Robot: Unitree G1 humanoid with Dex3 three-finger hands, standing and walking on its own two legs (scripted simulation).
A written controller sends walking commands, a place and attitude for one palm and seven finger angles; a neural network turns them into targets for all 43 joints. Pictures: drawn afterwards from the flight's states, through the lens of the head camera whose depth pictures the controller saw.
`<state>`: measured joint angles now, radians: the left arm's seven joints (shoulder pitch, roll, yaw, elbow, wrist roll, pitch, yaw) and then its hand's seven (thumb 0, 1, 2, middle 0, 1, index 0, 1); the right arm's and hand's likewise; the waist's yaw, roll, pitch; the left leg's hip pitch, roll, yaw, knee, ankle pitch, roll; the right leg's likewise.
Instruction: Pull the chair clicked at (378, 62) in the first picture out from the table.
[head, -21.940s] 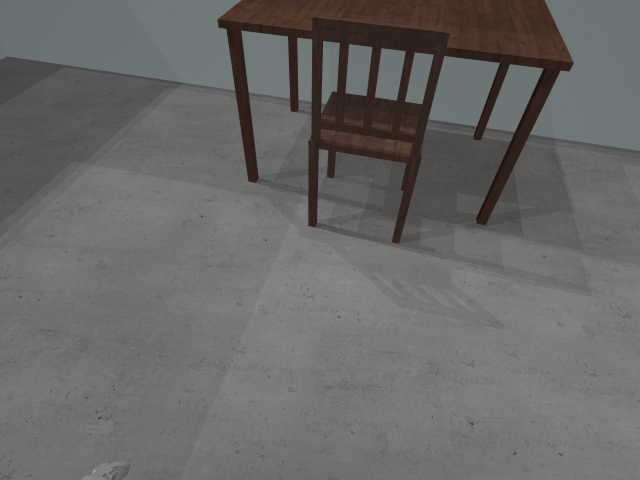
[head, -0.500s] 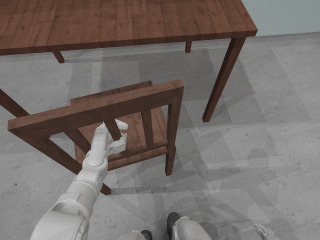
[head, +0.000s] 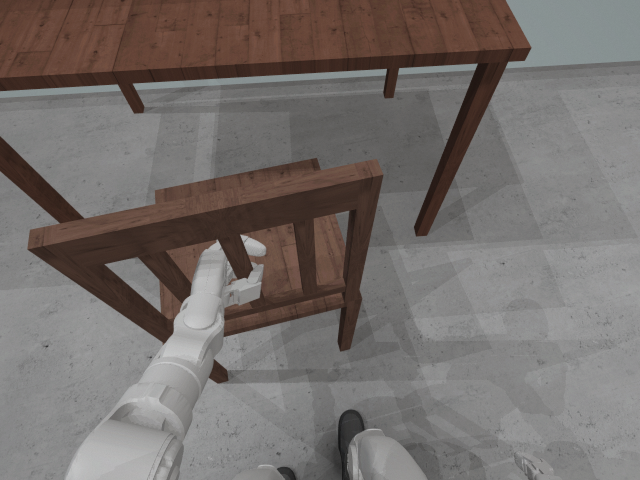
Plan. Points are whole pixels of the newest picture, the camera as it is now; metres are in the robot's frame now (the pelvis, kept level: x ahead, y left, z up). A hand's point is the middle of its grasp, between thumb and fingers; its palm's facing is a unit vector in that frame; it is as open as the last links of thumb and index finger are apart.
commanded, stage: step backward, pulling the chair out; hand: left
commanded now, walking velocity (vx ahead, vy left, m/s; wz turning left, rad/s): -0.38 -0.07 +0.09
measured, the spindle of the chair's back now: (245, 273) +0.40 +0.11 -0.10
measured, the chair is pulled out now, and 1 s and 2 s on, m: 0.20 0.20 0.20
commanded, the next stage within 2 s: stop walking, hand still on the chair in 1.48 s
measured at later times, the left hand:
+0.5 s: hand (252, 285) +0.37 +0.09 -0.06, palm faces -0.08 -0.98 -0.20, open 5.5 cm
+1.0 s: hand (252, 285) +0.37 +0.09 -0.06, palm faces -0.07 -0.98 -0.20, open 5.5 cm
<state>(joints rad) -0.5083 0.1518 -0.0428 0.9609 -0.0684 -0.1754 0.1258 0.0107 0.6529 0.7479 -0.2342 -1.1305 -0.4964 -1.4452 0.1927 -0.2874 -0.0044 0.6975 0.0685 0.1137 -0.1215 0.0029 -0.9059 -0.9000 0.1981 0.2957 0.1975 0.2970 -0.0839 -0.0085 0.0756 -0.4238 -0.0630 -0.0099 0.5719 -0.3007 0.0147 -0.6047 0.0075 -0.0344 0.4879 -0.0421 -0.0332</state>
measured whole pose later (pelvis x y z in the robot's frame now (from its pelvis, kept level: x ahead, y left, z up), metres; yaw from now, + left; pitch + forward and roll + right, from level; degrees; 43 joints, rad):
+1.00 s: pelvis +0.00 -0.01 +0.00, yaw +0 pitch +10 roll +2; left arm -0.51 0.15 -0.02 1.06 -0.04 -0.24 0.12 0.01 0.62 0.78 -0.25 -1.16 -0.50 -1.45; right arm 0.21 -0.25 0.01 0.74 0.08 0.11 -0.12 0.00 -0.90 -0.90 0.20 0.30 0.20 0.30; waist -0.08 0.00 0.00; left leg -0.48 -0.05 -0.01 0.62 -0.32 0.00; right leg -0.65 0.02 -0.04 0.51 -0.05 -0.06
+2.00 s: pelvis +0.06 +0.00 +0.01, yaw +0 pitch +6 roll +0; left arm -0.33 0.09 -0.11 0.87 -0.04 -0.11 0.11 0.04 0.64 0.75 -0.19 -1.18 -0.50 -1.45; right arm 0.22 -0.23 0.02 0.64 0.06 0.16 -0.13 0.00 -0.90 -0.90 0.20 0.30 0.20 0.30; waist -0.04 0.03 0.01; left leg -0.26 -0.02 -0.04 0.53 -0.37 0.01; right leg -0.45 0.04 -0.07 0.47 -0.13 -0.05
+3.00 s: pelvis +0.04 +0.02 -0.02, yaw +0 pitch +11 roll +1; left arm -0.35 0.13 -0.06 0.70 -0.01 0.07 0.03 0.01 -0.34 0.30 -0.35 -1.14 -0.40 -1.17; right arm 0.26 -0.26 0.00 0.61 0.04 0.04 0.00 0.00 -0.91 -0.90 0.20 0.30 0.20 0.30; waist -0.07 0.02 -0.08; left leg -0.51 -0.07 0.01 0.80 -0.48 0.05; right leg -0.71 0.00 -0.04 0.76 -0.23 -0.04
